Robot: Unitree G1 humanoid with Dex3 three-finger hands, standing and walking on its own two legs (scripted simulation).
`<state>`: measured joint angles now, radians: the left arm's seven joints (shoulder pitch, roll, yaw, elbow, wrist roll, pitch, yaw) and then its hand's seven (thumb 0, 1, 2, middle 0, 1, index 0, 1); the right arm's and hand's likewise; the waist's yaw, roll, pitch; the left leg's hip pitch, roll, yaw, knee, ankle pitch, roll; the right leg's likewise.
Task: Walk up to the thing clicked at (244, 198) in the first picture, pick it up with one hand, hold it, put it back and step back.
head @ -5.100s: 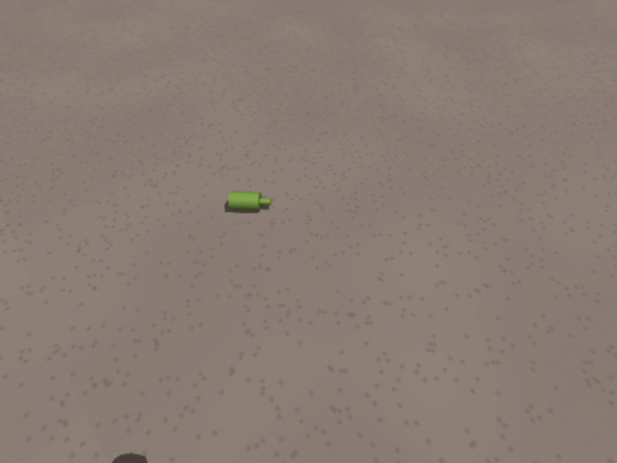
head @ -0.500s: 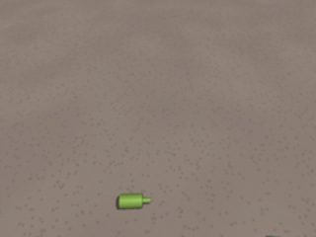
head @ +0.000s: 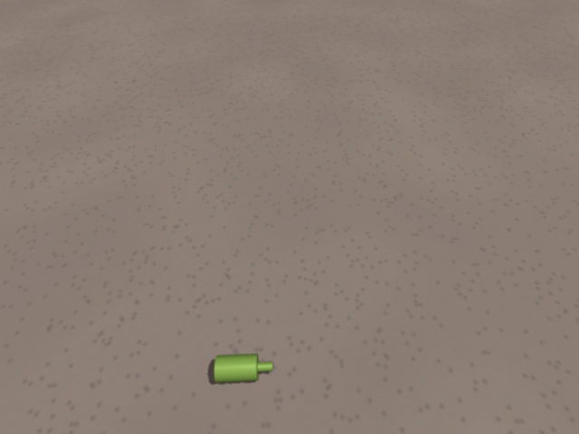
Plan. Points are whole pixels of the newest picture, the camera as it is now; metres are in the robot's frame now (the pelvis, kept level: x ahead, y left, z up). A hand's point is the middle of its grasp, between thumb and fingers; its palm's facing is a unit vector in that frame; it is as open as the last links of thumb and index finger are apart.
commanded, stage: stand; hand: left
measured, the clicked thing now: (244, 367) +0.43 +0.19 -0.74
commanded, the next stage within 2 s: none
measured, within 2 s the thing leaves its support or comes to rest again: neither
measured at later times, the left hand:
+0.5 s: hand out of the picture +0.07 +0.25 -0.16, palm faces -0.02 -0.94 -0.34, open 7.4 cm
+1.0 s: hand out of the picture +0.08 +0.25 -0.16, palm faces -0.02 -0.94 -0.34, open 7.4 cm
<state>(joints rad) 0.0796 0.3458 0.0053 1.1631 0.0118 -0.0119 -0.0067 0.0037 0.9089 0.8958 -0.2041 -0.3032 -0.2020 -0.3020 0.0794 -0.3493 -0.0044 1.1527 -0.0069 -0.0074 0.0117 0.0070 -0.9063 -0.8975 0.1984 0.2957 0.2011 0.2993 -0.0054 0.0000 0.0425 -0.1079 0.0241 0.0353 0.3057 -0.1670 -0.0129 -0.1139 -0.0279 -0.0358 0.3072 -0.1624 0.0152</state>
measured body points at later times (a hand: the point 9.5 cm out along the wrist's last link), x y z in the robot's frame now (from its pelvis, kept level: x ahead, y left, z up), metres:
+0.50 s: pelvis +0.00 +0.00 +0.00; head +0.01 +0.00 +0.45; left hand +0.07 +0.30 -0.13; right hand +0.08 -0.30 -0.13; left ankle +0.00 +0.13 -0.75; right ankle +0.00 -0.13 -0.75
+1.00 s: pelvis +0.01 +0.00 +0.00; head +0.02 -0.01 +0.45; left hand +0.08 +0.30 -0.13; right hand +0.09 -0.30 -0.13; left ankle +0.00 +0.13 -0.75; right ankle +0.00 -0.13 -0.75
